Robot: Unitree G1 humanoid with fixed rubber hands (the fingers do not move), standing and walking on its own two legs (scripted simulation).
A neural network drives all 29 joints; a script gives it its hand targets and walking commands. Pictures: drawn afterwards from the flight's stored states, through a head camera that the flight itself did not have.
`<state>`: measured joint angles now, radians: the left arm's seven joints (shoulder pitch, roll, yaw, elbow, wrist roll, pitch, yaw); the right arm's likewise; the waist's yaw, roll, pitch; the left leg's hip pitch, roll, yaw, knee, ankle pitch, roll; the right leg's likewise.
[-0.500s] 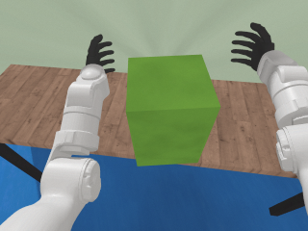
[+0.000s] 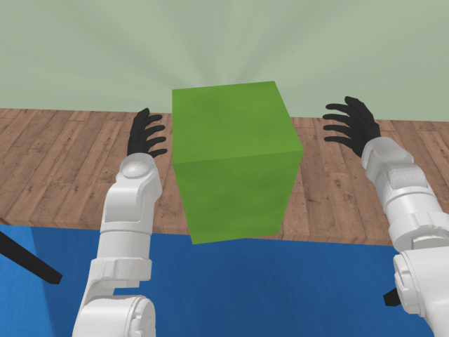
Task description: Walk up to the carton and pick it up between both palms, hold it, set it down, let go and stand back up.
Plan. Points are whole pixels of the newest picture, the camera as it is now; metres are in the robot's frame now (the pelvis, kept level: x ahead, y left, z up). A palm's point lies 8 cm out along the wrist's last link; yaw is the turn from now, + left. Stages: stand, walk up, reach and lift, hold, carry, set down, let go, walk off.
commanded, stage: set down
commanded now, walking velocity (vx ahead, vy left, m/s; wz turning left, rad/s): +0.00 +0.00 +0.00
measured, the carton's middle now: (230, 168) +0.44 +0.02 +0.02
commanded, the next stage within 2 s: none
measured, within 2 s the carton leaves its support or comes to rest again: neither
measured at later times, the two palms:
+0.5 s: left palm (150, 196) +0.33 +0.16 +0.08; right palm (369, 193) +0.37 -0.23 +0.07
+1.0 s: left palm (157, 233) +0.29 +0.15 +0.02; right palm (372, 241) +0.30 -0.24 +0.00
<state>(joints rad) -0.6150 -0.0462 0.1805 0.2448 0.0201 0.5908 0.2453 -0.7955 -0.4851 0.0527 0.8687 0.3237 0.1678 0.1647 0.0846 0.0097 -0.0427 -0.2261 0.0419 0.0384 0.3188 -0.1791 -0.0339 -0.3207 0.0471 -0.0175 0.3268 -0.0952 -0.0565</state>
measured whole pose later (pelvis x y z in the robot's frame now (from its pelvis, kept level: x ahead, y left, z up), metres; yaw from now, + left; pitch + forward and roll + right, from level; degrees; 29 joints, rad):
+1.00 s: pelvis +0.02 +0.00 +0.00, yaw -1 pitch +1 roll +0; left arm -0.06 -0.12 0.02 0.30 0.12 0.04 0.27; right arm -0.18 -0.40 0.10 0.83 0.37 -0.35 0.21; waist 0.06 -0.02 0.00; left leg -0.13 0.05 0.06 0.36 -0.25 -0.03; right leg -0.24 0.06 0.01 0.38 -0.16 -0.06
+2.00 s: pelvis +0.03 +0.03 +0.00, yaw +0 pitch -3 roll -1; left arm 0.21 0.08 -0.03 0.43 0.04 0.04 0.13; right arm 0.16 -0.27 0.00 0.73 0.13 -0.26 0.14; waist 0.04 -0.01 0.03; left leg -0.02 0.02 0.05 0.34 -0.27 0.00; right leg -0.10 0.03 0.00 0.32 -0.16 -0.02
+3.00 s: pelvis +0.01 +0.02 -0.01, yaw +0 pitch -4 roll +0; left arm 0.18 0.19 -0.01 0.51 -0.01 0.11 0.02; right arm 0.20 -0.21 -0.05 0.68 -0.02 -0.16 0.02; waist 0.02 0.00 0.05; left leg -0.09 0.03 0.03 0.44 -0.29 -0.01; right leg -0.17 0.03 -0.02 0.43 -0.19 -0.03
